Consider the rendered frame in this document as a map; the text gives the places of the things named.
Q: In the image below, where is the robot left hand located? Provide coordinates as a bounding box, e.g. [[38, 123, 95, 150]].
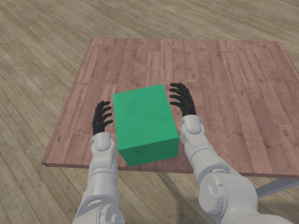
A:
[[93, 101, 113, 135]]

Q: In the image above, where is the right robot forearm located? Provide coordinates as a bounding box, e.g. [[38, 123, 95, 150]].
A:
[[179, 115, 258, 199]]

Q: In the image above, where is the carton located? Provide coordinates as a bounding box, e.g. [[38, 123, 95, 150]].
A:
[[112, 84, 179, 167]]

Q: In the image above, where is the left robot upper arm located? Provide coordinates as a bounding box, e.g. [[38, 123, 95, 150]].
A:
[[72, 203, 125, 224]]

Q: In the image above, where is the left robot forearm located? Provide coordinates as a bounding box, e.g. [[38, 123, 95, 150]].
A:
[[74, 132, 120, 220]]

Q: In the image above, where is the table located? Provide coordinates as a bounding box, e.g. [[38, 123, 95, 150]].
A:
[[41, 37, 299, 199]]

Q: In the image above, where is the right robot upper arm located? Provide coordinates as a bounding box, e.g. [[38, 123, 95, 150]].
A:
[[198, 172, 293, 224]]

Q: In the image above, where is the robot right hand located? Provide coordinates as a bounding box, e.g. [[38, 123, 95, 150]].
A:
[[169, 82, 196, 117]]

